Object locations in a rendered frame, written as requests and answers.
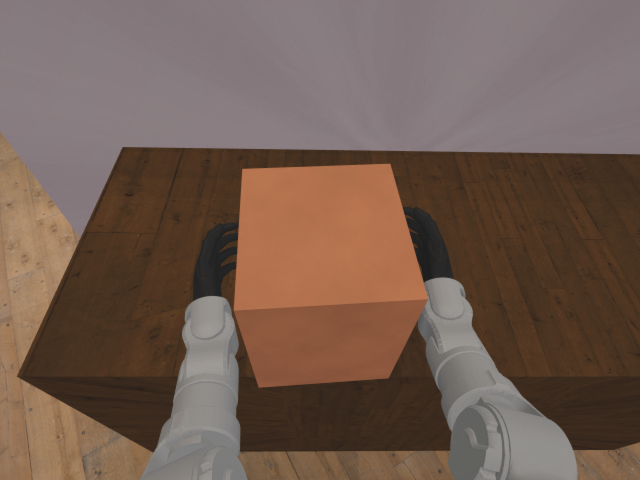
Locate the right robot forearm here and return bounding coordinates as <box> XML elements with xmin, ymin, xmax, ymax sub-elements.
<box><xmin>418</xmin><ymin>277</ymin><xmax>577</xmax><ymax>470</ymax></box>

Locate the right robot hand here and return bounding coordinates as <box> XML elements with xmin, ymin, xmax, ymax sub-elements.
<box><xmin>403</xmin><ymin>207</ymin><xmax>453</xmax><ymax>282</ymax></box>

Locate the left robot hand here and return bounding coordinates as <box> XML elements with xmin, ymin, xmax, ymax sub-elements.
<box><xmin>193</xmin><ymin>222</ymin><xmax>239</xmax><ymax>301</ymax></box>

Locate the carton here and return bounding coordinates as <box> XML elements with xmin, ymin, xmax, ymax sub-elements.
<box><xmin>234</xmin><ymin>164</ymin><xmax>428</xmax><ymax>388</ymax></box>

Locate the right robot upper arm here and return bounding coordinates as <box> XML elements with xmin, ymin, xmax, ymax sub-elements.
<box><xmin>448</xmin><ymin>403</ymin><xmax>577</xmax><ymax>480</ymax></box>

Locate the pedestal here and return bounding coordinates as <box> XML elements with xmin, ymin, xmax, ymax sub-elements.
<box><xmin>17</xmin><ymin>147</ymin><xmax>640</xmax><ymax>452</ymax></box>

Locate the left robot forearm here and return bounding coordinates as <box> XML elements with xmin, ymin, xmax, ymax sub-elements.
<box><xmin>140</xmin><ymin>296</ymin><xmax>240</xmax><ymax>479</ymax></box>

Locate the left robot upper arm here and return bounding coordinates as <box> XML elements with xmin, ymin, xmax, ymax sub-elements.
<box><xmin>140</xmin><ymin>445</ymin><xmax>248</xmax><ymax>480</ymax></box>

